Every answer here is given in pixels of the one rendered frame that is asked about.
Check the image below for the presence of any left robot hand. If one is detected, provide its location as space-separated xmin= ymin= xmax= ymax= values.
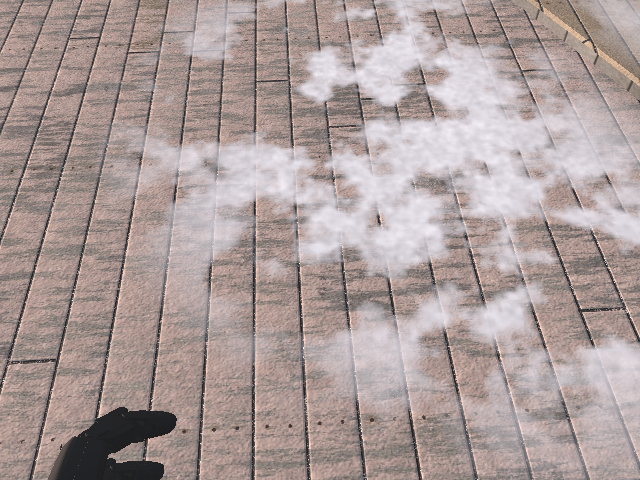
xmin=48 ymin=407 xmax=177 ymax=480

